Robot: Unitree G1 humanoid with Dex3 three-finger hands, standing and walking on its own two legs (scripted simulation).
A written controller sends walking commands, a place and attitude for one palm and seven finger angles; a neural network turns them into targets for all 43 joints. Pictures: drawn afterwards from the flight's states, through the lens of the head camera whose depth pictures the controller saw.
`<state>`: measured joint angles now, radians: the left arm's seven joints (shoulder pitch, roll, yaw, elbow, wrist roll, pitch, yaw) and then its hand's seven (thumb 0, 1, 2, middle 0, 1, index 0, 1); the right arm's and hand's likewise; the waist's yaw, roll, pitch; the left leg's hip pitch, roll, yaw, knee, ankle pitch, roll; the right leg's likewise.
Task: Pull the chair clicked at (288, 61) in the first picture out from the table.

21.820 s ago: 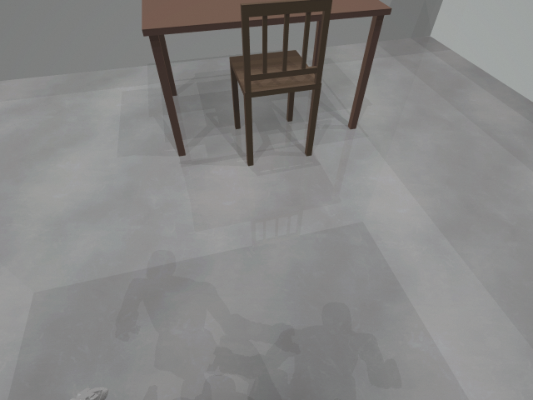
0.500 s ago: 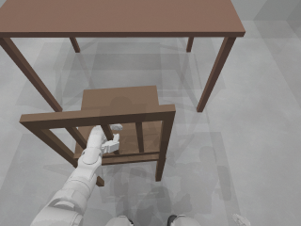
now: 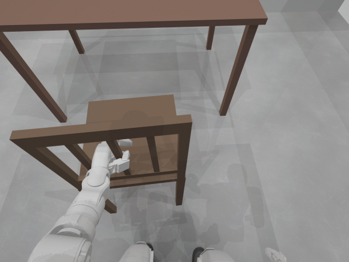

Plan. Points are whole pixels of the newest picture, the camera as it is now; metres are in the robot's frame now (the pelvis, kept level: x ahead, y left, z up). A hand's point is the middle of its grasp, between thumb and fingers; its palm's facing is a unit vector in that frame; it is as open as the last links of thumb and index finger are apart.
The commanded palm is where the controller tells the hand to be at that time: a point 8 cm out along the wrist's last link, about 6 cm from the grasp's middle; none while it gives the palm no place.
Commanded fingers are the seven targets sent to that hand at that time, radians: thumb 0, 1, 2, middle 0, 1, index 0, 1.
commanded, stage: step backward, pulling the chair out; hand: left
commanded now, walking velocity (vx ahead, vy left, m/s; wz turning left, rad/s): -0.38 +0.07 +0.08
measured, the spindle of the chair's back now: (120, 158) +0.38 +0.17 -0.09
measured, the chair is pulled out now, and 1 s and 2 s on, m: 0.42 0.57 0.57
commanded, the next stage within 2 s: stop walking, hand still on the chair in 0.46 s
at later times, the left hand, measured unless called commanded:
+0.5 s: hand (123, 195) +0.26 +0.14 -0.06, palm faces +0.05 -0.98 -0.17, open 5.1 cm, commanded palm +0.25 +0.19 -0.06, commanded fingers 0.00 0.90 0.90 -0.50 -1.45 -0.50 -1.45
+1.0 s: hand (120, 224) +0.20 +0.13 -0.06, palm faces +0.02 -0.99 -0.17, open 5.1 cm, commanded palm +0.18 +0.19 -0.04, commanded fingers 0.00 0.90 0.90 -0.50 -1.45 -0.50 -1.45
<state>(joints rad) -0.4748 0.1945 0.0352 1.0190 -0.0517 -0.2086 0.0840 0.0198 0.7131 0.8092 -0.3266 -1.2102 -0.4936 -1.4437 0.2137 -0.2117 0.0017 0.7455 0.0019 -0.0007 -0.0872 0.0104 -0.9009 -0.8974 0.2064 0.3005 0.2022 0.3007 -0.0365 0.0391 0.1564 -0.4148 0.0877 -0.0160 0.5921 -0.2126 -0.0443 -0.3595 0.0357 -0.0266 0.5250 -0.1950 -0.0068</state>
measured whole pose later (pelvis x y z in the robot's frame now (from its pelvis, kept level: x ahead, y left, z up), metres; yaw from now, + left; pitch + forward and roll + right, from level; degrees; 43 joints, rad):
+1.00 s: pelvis -0.07 +0.00 +0.01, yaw +1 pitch -2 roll -1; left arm -0.13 0.12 -0.05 0.78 -0.04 -0.12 0.08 0.03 0.72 0.82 -0.29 -1.21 -0.49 -1.44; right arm 0.26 -0.20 0.05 0.74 0.01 -0.03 -0.11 0.01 -0.90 -0.90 0.21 0.30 0.20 0.30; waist -0.03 0.04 0.06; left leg -0.26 0.04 -0.01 0.53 -0.24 -0.03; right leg -0.26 -0.01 -0.02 0.50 -0.21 0.00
